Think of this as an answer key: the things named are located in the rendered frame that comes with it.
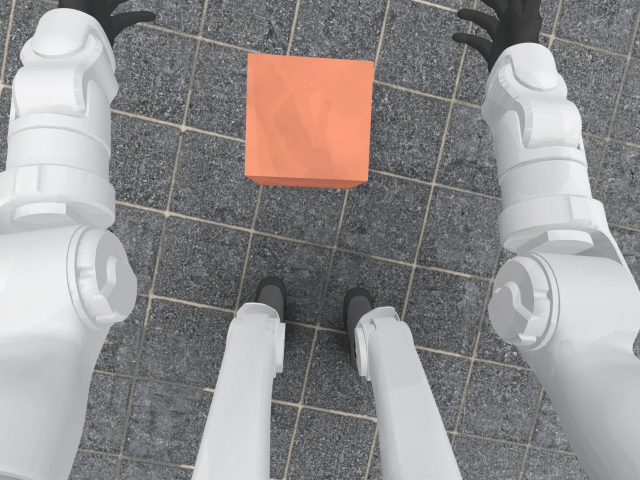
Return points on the robot right forearm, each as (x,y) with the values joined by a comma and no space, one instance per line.
(541,162)

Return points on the left robot hand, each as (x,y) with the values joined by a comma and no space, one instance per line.
(101,10)

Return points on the robot left forearm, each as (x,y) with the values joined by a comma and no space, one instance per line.
(59,135)

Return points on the robot left shin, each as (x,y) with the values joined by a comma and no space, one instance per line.
(252,308)

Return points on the left robot thigh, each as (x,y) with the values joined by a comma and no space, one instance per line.
(236,440)

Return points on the carton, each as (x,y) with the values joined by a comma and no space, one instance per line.
(308,121)

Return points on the left robot upper arm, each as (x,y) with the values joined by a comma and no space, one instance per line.
(61,289)

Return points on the right robot upper arm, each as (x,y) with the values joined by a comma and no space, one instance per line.
(574,320)

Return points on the right robot hand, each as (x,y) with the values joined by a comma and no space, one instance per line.
(520,22)

